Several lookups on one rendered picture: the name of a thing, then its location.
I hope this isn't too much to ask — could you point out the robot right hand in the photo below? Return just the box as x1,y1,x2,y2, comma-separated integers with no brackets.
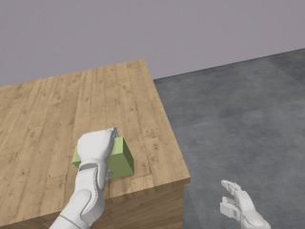
220,179,256,225

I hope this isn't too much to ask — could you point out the sponge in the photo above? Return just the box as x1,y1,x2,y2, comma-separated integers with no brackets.
72,136,134,179

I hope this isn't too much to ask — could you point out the left robot forearm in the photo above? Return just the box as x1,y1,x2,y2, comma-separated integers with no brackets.
49,159,108,229

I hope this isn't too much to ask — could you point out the robot left hand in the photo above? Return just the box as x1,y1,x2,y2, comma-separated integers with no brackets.
77,127,119,180

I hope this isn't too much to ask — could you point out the table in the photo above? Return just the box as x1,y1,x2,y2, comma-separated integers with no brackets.
0,58,191,229

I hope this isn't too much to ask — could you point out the right robot forearm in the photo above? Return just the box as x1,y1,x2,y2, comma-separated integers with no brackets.
240,210,272,229

